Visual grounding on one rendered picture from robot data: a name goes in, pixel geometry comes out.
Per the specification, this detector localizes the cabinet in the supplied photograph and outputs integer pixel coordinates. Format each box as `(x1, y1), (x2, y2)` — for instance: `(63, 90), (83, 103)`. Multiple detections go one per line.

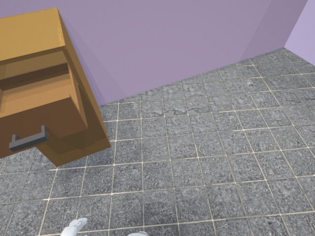
(0, 7), (111, 167)

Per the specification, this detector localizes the handle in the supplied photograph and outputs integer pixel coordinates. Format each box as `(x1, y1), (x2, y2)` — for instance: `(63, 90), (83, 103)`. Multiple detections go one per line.
(9, 125), (48, 152)

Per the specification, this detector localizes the drawer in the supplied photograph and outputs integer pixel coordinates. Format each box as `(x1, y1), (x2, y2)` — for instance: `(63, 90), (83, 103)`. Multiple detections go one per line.
(0, 62), (88, 159)

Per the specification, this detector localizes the robot left hand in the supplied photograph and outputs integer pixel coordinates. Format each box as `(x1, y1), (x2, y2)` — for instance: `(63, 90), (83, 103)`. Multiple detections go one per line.
(60, 218), (87, 236)

